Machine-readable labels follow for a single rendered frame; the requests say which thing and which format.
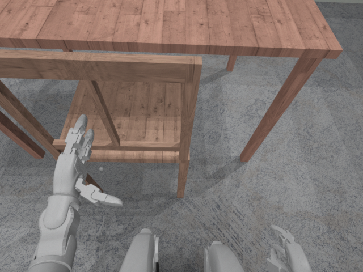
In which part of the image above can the right robot hand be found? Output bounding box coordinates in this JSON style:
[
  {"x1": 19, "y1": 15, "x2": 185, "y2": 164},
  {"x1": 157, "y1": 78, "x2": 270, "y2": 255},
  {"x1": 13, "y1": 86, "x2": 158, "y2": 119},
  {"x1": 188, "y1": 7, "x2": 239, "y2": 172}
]
[{"x1": 267, "y1": 224, "x2": 312, "y2": 272}]

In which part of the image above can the table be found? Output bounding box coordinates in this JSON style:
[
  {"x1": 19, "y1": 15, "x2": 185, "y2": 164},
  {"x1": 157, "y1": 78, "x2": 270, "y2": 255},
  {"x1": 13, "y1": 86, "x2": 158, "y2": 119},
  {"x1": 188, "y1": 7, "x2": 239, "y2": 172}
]
[{"x1": 0, "y1": 0, "x2": 343, "y2": 162}]

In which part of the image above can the chair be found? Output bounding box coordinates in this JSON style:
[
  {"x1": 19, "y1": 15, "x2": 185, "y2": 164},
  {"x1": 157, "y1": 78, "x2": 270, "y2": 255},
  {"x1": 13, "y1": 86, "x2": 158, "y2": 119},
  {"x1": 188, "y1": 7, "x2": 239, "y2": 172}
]
[{"x1": 0, "y1": 49, "x2": 202, "y2": 198}]

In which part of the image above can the robot left thigh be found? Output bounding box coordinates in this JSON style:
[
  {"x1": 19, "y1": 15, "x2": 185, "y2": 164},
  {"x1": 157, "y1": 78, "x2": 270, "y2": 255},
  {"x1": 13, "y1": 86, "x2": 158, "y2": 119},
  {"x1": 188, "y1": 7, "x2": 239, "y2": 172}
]
[{"x1": 119, "y1": 233, "x2": 159, "y2": 272}]

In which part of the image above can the left robot hand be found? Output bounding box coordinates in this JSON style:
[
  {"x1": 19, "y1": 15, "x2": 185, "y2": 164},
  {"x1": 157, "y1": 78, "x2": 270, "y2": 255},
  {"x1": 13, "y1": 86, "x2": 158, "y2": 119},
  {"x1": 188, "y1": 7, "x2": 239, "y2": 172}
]
[{"x1": 53, "y1": 114, "x2": 123, "y2": 206}]

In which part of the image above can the robot right thigh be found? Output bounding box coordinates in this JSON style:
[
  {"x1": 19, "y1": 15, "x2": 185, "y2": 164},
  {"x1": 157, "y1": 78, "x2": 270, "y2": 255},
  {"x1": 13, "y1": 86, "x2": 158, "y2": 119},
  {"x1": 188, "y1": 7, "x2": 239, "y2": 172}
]
[{"x1": 204, "y1": 244, "x2": 245, "y2": 272}]

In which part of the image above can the robot left forearm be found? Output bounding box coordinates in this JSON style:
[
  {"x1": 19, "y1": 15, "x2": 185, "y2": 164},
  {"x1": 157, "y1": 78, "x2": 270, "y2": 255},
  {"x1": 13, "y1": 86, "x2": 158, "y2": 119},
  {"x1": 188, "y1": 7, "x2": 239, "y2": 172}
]
[{"x1": 28, "y1": 194, "x2": 81, "y2": 272}]

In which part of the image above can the robot thigh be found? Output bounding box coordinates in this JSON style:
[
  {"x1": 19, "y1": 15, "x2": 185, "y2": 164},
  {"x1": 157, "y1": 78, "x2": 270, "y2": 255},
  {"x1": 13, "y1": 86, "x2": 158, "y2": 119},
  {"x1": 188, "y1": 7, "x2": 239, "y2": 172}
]
[
  {"x1": 204, "y1": 244, "x2": 245, "y2": 272},
  {"x1": 119, "y1": 233, "x2": 159, "y2": 272}
]

